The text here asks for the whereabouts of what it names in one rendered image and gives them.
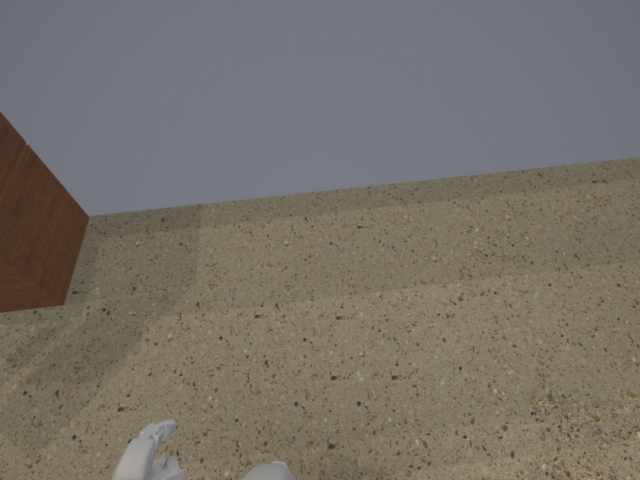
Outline left robot hand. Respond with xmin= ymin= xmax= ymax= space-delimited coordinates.
xmin=111 ymin=420 xmax=184 ymax=480

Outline cupboard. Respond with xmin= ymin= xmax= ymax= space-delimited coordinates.
xmin=0 ymin=112 xmax=90 ymax=313

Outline left robot shin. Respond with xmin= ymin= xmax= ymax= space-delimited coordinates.
xmin=270 ymin=461 xmax=290 ymax=472

